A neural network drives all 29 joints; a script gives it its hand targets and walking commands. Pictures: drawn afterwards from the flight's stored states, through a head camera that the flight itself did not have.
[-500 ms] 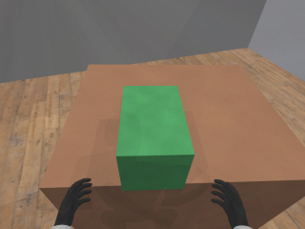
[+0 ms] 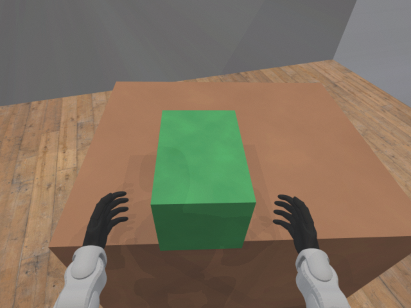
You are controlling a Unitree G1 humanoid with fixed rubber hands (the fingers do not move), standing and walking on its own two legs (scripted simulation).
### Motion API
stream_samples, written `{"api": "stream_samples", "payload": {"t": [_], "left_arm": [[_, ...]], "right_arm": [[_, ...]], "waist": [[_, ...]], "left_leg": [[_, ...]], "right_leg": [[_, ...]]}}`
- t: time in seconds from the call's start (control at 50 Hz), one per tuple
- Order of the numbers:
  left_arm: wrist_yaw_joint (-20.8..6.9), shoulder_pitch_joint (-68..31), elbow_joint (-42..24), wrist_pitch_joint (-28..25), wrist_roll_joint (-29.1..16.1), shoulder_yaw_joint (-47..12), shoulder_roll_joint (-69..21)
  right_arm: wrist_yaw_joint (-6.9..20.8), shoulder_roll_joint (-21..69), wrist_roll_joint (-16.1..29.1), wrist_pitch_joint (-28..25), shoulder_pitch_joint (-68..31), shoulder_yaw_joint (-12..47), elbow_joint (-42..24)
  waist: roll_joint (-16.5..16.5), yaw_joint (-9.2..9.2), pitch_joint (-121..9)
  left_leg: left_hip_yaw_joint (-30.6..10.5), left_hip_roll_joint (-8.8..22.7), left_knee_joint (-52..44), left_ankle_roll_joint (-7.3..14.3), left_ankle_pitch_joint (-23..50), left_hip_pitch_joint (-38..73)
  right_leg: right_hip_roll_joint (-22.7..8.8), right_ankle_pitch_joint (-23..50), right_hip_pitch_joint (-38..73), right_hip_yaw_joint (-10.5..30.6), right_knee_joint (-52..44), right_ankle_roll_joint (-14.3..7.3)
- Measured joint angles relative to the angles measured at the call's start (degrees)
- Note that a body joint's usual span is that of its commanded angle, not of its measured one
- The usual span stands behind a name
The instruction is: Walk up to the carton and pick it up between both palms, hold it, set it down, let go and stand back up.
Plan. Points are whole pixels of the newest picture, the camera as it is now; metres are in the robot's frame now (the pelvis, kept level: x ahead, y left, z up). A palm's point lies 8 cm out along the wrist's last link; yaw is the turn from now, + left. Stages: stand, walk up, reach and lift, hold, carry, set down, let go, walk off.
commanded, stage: reach and lift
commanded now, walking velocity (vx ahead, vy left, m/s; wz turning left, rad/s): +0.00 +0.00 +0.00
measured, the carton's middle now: (200, 175) +0.44 +0.03 -0.01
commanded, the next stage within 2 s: none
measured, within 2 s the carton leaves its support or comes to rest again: neither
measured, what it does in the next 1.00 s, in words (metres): stands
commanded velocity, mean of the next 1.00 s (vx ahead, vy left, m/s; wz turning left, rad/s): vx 0.00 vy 0.00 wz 0.00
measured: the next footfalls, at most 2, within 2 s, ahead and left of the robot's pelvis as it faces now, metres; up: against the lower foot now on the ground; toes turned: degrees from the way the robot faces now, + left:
none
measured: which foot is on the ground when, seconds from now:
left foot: down 0.00-1.00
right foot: down 0.00-1.00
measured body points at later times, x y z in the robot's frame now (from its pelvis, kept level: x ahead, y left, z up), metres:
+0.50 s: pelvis +0.00 +0.00 +0.00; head +0.01 +0.02 +0.45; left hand +0.36 +0.23 +0.09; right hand +0.35 -0.17 +0.08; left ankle -0.02 +0.11 -0.75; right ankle +0.01 -0.10 -0.75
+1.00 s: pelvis +0.00 +0.00 +0.00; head +0.03 +0.02 +0.45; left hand +0.43 +0.22 +0.14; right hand +0.43 -0.17 +0.12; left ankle -0.02 +0.11 -0.75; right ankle +0.01 -0.10 -0.75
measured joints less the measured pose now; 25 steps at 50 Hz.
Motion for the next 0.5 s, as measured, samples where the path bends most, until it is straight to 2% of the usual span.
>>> {"api": "stream_samples", "payload": {"t": [0.26, 0.5], "left_arm": [[-1.3, -9.0, -5.2, 13.4, 1.0, 4.1, 0.4], [-1.2, -19.7, -4.0, 21.5, 1.9, 7.2, 0.5]], "right_arm": [[-2.7, -0.9, 1.2, 8.1, -9.2, -0.8, -1.9], [-3.6, -2.7, 3.0, 13.5, -19.8, -1.2, 0.5]], "waist": [[0.1, -0.18, 0.8], [0.1, -0.39, 1.2]], "left_leg": [[0.0, 0.1, -1.6, 0.0, 1.0, 0.0], [0.4, 0.2, -1.7, 0.1, 1.5, -2.2]], "right_leg": [[0.2, 1.4, 0.4, 0.0, -2.4, 0.1], [0.3, 2.5, -1.6, 0.4, -3.4, 0.2]]}}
